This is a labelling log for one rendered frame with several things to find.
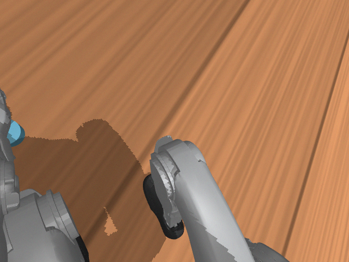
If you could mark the left robot foot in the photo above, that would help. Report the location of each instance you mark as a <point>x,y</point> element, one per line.
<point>83,248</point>

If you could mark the tin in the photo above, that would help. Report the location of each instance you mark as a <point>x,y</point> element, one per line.
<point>16,134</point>

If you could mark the left robot hand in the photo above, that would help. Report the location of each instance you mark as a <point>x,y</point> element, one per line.
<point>5,116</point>

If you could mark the right robot hand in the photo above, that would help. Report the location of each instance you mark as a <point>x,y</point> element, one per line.
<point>263,253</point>

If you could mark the right robot foot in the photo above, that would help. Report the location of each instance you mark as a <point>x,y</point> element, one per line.
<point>156,207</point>

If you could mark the left robot arm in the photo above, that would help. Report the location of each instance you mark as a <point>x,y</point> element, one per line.
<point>9,190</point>

